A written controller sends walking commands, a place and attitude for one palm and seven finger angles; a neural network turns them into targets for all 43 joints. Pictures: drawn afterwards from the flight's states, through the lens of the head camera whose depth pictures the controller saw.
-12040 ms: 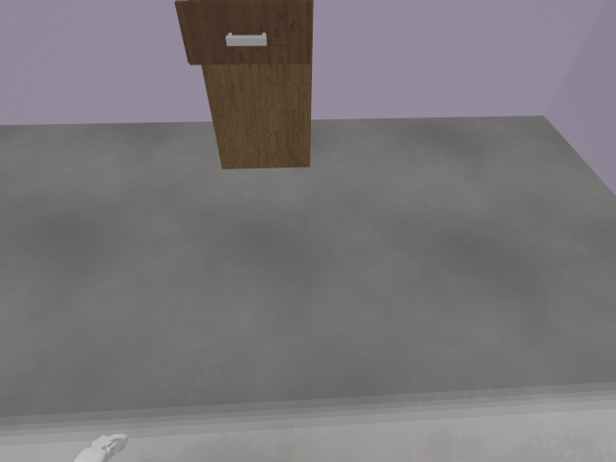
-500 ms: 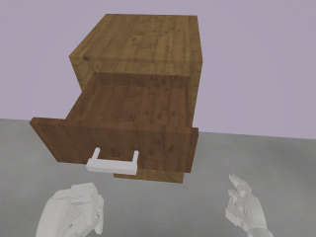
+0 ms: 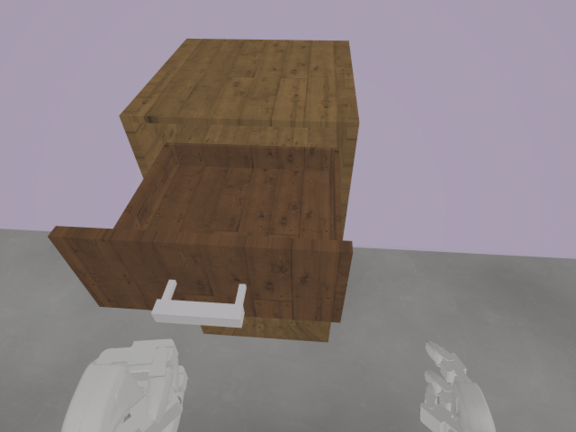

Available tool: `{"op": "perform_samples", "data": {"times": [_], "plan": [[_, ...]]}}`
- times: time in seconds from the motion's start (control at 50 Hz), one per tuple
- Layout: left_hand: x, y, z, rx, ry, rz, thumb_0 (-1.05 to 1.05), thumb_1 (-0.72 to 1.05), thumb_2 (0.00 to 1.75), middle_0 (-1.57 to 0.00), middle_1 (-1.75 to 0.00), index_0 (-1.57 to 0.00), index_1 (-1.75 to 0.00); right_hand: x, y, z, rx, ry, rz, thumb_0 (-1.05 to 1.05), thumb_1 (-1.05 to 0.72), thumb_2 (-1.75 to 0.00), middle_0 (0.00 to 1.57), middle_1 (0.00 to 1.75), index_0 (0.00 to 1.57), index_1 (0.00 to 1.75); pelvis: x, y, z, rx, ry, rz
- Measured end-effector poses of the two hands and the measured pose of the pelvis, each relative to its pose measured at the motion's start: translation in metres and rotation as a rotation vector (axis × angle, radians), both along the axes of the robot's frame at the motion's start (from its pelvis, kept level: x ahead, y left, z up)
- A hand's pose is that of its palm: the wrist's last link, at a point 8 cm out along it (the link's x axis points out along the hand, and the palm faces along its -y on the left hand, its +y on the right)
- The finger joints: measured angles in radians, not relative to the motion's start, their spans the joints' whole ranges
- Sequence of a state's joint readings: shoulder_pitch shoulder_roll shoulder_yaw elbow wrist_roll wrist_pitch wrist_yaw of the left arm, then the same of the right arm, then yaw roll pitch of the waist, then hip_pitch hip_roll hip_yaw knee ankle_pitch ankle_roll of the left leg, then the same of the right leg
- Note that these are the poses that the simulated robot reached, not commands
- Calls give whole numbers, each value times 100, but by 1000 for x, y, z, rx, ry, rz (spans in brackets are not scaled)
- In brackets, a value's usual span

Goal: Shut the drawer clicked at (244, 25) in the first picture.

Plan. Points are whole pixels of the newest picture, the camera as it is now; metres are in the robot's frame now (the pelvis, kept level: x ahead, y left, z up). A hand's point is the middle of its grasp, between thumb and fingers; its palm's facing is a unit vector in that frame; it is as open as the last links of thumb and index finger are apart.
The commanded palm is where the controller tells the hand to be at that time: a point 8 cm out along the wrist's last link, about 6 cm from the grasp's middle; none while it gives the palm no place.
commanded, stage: raise the hand and make a fist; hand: left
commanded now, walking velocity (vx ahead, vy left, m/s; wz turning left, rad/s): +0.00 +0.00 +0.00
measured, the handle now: (202, 300) +0.29 +0.15 +0.04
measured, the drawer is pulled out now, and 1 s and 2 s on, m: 0.30 0.30 0.30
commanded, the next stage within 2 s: bring the fist close to the handle in 0.10 s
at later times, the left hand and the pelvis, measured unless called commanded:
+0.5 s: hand (189, 397) +0.14 +0.11 +0.11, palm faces +0.01 -1.00 -0.06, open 3.3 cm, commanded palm +0.10 +0.17 +0.11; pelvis +0.01 -0.03 +0.00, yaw +1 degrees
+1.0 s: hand (210, 375) +0.18 +0.11 +0.06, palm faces -0.02 -1.00 -0.03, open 3.3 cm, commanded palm +0.15 +0.17 +0.06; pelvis +0.00 -0.02 -0.02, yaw +0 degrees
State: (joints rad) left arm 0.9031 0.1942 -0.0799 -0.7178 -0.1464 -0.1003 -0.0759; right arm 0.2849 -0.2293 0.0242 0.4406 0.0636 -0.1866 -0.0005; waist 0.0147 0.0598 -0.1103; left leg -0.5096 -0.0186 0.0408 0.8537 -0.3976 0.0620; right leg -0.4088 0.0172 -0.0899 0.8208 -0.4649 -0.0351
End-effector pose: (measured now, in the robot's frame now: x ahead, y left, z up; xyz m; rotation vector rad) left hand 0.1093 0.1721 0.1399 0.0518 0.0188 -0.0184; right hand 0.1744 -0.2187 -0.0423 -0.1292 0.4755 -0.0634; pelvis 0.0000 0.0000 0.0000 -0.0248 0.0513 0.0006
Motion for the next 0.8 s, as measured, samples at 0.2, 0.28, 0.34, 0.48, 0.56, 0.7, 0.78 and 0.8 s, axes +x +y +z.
{"op": "perform_samples", "data": {"times": [0.2,0.28,0.34,0.48,0.56,0.7,0.78,0.8], "plan": [[-2,-3,2,12,-36,27,1,90,90,-140,-160,-140,-160,14,-8,1,14,-36,6,1,-91,-90,20,30,20,30,2,-12,0,3,3,8],[-1,-4,-4,22,-8,19,1,90,90,-140,-160,-140,-160,19,-10,2,19,-42,7,1,-91,-90,20,30,20,30,4,-17,0,6,7,9],[1,-3,-9,17,2,28,1,90,90,-140,-160,-140,-160,21,-13,1,17,-43,7,1,-91,-90,20,30,20,30,5,-21,0,7,10,13],[9,-4,-23,7,7,33,2,90,90,-140,-160,-140,-160,20,-24,-7,-2,-12,6,1,-91,-90,20,30,20,30,5,-28,-2,10,31,18],[17,-4,-32,10,11,19,2,90,90,-140,-160,-140,-160,16,-31,-13,-14,22,-7,1,-91,-90,20,30,20,30,5,-30,-3,12,43,19],[33,-4,-44,-1,17,7,2,90,90,-140,-160,-140,-160,6,-40,-24,-26,75,-37,1,-91,-90,20,30,20,30,6,-30,-5,15,64,15],[39,-5,-51,-11,24,5,2,90,90,-140,-160,-140,-160,1,-42,-28,-30,99,-46,1,-91,-90,20,30,20,30,7,-29,-7,17,76,12],[41,-6,-53,-13,26,4,2,90,90,-140,-160,-140,-160,1,-42,-29,-31,104,-47,1,-91,-90,20,30,20,30,7,-28,-7,18,79,11]]}}
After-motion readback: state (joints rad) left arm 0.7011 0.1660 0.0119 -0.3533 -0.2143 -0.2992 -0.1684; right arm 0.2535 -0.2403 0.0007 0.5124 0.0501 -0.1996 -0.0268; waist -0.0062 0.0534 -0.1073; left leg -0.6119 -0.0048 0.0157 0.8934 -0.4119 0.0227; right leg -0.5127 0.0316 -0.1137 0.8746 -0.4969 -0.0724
